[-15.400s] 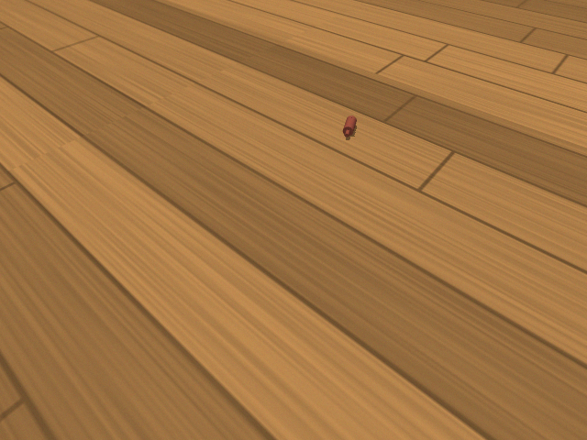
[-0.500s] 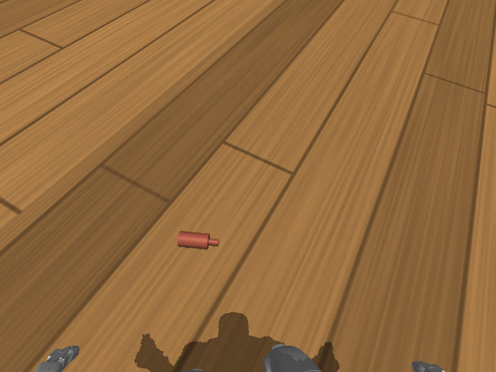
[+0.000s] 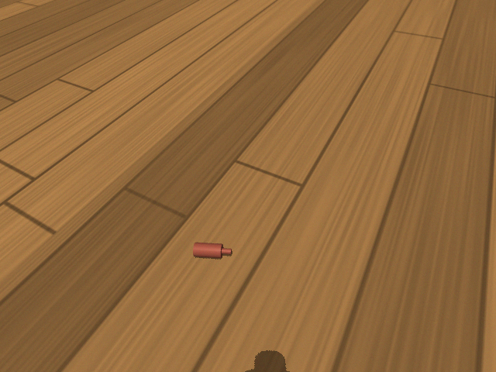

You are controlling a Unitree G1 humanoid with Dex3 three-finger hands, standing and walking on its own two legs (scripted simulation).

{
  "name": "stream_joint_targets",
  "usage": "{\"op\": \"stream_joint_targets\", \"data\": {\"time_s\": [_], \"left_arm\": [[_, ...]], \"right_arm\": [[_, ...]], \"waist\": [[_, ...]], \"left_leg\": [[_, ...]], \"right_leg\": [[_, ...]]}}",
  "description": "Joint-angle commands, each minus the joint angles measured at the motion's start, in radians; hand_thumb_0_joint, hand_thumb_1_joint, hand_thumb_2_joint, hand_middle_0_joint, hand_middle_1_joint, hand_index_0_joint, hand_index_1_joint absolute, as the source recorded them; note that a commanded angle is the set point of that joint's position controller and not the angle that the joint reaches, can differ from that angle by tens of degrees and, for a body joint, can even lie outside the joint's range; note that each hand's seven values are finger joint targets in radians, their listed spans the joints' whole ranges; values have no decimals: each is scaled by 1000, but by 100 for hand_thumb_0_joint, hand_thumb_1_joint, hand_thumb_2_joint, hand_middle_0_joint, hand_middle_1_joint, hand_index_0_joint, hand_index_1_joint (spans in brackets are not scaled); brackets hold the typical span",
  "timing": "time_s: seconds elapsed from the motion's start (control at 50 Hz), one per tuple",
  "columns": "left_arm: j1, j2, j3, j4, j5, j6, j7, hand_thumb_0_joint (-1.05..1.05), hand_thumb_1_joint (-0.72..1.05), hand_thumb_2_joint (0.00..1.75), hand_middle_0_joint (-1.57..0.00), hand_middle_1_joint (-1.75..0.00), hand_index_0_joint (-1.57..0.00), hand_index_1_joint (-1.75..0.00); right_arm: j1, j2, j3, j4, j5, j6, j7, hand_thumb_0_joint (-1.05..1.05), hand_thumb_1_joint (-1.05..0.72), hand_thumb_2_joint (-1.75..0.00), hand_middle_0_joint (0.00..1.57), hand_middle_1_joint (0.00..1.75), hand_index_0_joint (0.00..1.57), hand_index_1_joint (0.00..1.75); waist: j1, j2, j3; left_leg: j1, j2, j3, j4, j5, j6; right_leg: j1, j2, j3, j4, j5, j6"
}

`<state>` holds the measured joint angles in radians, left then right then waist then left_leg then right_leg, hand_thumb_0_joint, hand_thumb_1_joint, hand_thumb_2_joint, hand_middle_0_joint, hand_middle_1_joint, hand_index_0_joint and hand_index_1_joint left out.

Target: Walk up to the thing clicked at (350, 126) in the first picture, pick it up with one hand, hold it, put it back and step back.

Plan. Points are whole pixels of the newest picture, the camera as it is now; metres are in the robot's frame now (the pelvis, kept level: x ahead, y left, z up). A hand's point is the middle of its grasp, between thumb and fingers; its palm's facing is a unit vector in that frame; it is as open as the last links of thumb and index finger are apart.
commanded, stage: walk up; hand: left
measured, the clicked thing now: (212, 250) +0.75 +0.22 -0.73
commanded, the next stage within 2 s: stand in 1.00 s
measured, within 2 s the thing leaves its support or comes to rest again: neither
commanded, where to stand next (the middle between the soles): +0.37 +0.00 m, yaw +0 degrees
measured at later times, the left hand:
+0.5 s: hand out of the picture +0.09 +0.28 -0.14, palm faces +0.04 -0.93 -0.37, open 7.3 cm
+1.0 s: hand out of the picture +0.11 +0.28 -0.14, palm faces +0.02 -0.93 -0.36, open 7.3 cm
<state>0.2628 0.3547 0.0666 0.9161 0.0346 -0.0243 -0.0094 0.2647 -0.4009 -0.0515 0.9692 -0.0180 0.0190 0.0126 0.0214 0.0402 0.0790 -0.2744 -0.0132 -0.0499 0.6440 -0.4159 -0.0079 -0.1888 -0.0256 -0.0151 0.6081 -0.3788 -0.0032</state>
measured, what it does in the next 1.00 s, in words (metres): steps on the spot: left foot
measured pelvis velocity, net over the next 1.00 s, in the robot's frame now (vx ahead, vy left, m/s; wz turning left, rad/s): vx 0.03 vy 0.02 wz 0.01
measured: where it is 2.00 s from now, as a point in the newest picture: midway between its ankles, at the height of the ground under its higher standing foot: outside the picture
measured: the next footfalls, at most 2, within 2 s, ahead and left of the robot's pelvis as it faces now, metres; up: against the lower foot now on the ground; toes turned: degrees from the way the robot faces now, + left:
left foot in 0.02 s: +0.08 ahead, +0.14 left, +0.00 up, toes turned +1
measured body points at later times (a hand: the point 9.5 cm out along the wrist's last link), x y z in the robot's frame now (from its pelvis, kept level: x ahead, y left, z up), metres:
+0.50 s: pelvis +0.02 +0.01 +0.00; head +0.04 +0.01 +0.45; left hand +0.09 +0.33 -0.12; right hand +0.12 -0.30 -0.12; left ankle +0.04 +0.14 -0.73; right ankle -0.01 -0.12 -0.72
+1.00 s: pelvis +0.03 +0.02 +0.01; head +0.04 +0.03 +0.46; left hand +0.11 +0.33 -0.11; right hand +0.15 -0.27 -0.11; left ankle +0.04 +0.14 -0.73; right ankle +0.00 -0.12 -0.73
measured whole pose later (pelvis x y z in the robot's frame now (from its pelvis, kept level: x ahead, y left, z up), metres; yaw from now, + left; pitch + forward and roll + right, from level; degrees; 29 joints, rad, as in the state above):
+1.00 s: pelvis +0.03 +0.02 +0.01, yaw +0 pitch -3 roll +0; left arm 0.10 0.36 0.02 1.08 0.01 -0.03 0.00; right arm 0.04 -0.33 -0.02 1.09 -0.01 -0.01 0.01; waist 0.02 0.00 0.07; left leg -0.17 0.01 0.01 0.43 -0.21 0.00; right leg -0.09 -0.03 0.00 0.41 -0.27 0.03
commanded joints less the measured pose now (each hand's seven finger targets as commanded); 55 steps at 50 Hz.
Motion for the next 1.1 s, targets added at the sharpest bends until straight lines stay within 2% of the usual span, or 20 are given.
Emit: {"op": "stream_joint_targets", "data": {"time_s": [0.0, 0.02, 0.04, 0.06, 0.16, 0.18, 0.2, 0.22, 0.24, 0.34, 0.38, 0.4, 0.42, 0.46, 0.54, 0.58, 0.68, 0.96, 1.0, 1.08], "left_arm": [[-56, 218, 35, -87, -26, -11, 19, 0, 90, 90, -20, -30, -20, -30], [-78, 175, 23, -88, -40, -8, 18, 0, 90, 90, -20, -30, -20, -30], [-93, 218, 44, -72, -38, -2, 25, 0, 90, 90, -20, -30, -20, -30], [-109, 224, 38, -73, -33, -3, 25, 0, 90, 90, -20, -30, -20, -30], [-4, 191, 38, 6, -23, -28, 20, 0, 90, 90, -20, -30, -20, -30], [24, 226, 48, 19, -9, -36, 28, 0, 90, 90, -20, -30, -20, -30], [20, 309, 63, 15, 0, -45, 32, 0, 90, 90, -20, -30, -20, -30], [-68, 355, 70, -11, 1, -45, 28, 0, 90, 90, -20, -30, -20, -30], [-122, 326, 67, -35, -1, -49, 27, 0, 90, 90, -20, -30, -20, -30], [-138, 271, 42, -18, -10, -54, 26, 0, 90, 90, -20, -30, -20, -30], [-138, 267, 37, -15, -26, -40, 25, 0, 90, 90, -20, -30, -20, -30], [-135, 243, 27, -25, -32, -35, 25, 0, 90, 90, -20, -30, -20, -30], [-128, 210, 19, -45, -39, -31, 24, 0, 90, 90, -20, -30, -20, -30], [-125, 199, 17, -5, -45, -14, 26, 0, 90, 90, -20, -30, -20, -30], [-72, 234, 16, 47, -27, -36, 29, 0, 90, 90, -20, -30, -20, -30], [-137, 281, 22, 37, -25, -38, 24, 0, 90, 90, -20, -30, -20, -30], [-164, 236, 7, 65, -32, -32, 28, 0, 90, 90, -20, -30, -20, -30], [-197, 220, -2, 113, -25, -21, 21, 0, 90, 90, -20, -30, -20, -30], [-201, 204, -15, 131, -27, -15, 21, 0, 90, 90, -20, -30, -20, -30], [-203, 214, -18, 146, -28, -17, 22, 0, 90, 90, -20, -30, -20, -30]], "right_arm": [[-6, -176, -63, -77, -12, -66, -16, 0, -90, -90, 20, 30, 20, 30], [-30, -234, -72, -87, -10, -68, -16, 0, -90, -90, 20, 30, 20, 30], [-35, -280, -82, -89, -3, -65, -10, 0, -90, -90, 20, 30, 20, 30], [-34, -259, -77, -83, -10, -64, -8, 0, -90, -90, 20, 30, 20, 30], [-161, -181, -41, -105, 1, -43, -6, 0, -90, -90, 20, 30, 20, 30], [-168, -142, -27, -116, 12, -39, -6, 0, -90, -90, 20, 30, 20, 30], [-167, -107, -22, -124, 16, -35, -6, 0, -90, -90, 20, 30, 20, 30], [-139, -133, -33, -104, 7, -31, -16, 0, -90, -90, 20, 30, 20, 30], [-100, -159, -41, -80, 4, -33, -16, 0, -90, -90, 20, 30, 20, 30], [-99, -127, -31, -56, 4, -55, -5, 0, -90, -90, 20, 30, 20, 30], [-70, -117, -36, -37, -6, -63, -7, 0, -90, -90, 20, 30, 20, 30], [-61, -139, -49, -30, -12, -65, -10, 0, -90, -90, 20, 30, 20, 30], [-42, -191, -63, -33, -19, -69, -16, 0, -90, -90, 20, 30, 20, 30], [-137, -228, -60, -53, 5, -68, -13, 0, -90, -90, 20, 30, 20, 30], [-233, -163, -28, -52, 11, -51, -15, 0, -90, -90, 20, 30, 20, 30], [-185, -147, -22, -24, 9, -47, -14, 0, -90, -90, 20, 30, 20, 30], [-222, -158, -23, 6, 12, -53, -12, 0, -90, -90, 20, 30, 20, 30], [-285, -148, -17, 54, 4, -49, -11, 0, -90, -90, 20, 30, 20, 30], [-275, -156, -13, 64, 12, -55, -14, 0, -90, -90, 20, 30, 20, 30], [-257, -154, -8, 78, 14, -59, -14, 0, -90, -90, 20, 30, 20, 30]], "waist": [[-28, -93, -118], [-21, 60, -128], [-25, 73, -104], [-34, 61, -85], [36, 97, -50], [53, 12, -71], [48, -144, -49], [26, -165, -6], [3, -113, 11], [-10, -191, -38], [-32, -184, -87], [-37, -142, -123], [-42, -28, -177], [-9, 62, -154], [22, 43, -118], [-21, -30, -117], [-16, -47, -129], [-9, -15, -106], [-14, -42, -130], [-20, -36, -152]], "left_leg": [[238, 75, -98, -274, 325, 67], [216, 226, -338, -297, 265, 157], [114, 311, -399, -316, 133, 261], [111, 307, -392, -328, 112, 268], [-62, 158, -162, -215, 170, 108], [-154, 116, -116, -102, 185, 66], [-252, -14, -57, 38, 26, 22], [-184, -1, -53, 154, -133, 10], [-168, 32, -84, 191, -127, 5], [-48, 38, 19, -28, 11, 13], [72, 13, 55, -236, 261, 22], [162, 43, 9, -236, 436, 40], [259, 167, -136, -244, 571, 88], [108, 304, -258, -259, 461, 221], [-6, 131, -65, -140, 419, 63], [61, 89, -23, -152, 306, 32], [131, 135, -44, -192, 492, 71], [127, 131, -41, -305, 344, 47], [193, 149, -50, -314, 509, 44], [216, 146, -38, -312, 545, 38]], "right_leg": [[-62, -110, 107, 40, 469, -60], [-161, 17, 15, 135, 138, -14], [-120, 25, 13, 186, -172, -23], [-155, 17, 45, 206, -239, -29], [97, 23, 3, -196, 88, -28], [193, -37, 123, -252, 100, -48], [160, -213, 406, -356, -59, -118], [8, -365, 509, -386, -127, -225], [-1, -376, 490, -355, -29, -258], [49, -224, 177, -213, 523, -155], [61, -166, 94, -89, 661, -97], [20, -129, 65, -26, 631, -59], [-68, -66, 25, 62, 499, -19], [-8, 2, 11, 35, -35, -9], [129, -84, 122, -200, 299, -42], [70, -151, 191, -194, 301, -81], [76, -74, 75, -178, 413, -30], [109, -77, 79, -260, 322, -19], [106, -96, 87, -282, 389, -7], [132, -101, 83, -309, 415, -1]]}}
